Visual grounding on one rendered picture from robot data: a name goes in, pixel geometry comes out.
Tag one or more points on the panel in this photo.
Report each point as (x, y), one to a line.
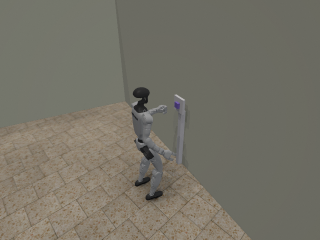
(180, 128)

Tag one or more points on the right robot shin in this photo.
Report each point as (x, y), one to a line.
(155, 181)

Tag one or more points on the robot left forearm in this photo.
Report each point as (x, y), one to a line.
(153, 111)

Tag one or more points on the button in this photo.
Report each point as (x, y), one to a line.
(176, 105)

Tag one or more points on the right robot hand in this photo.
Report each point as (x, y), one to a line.
(167, 155)

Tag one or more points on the robot right forearm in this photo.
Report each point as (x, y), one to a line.
(154, 147)

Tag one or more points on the right robot upper arm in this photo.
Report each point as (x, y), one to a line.
(147, 124)

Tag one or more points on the left robot thigh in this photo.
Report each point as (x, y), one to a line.
(144, 160)

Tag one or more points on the left robot hand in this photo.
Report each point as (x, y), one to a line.
(162, 109)

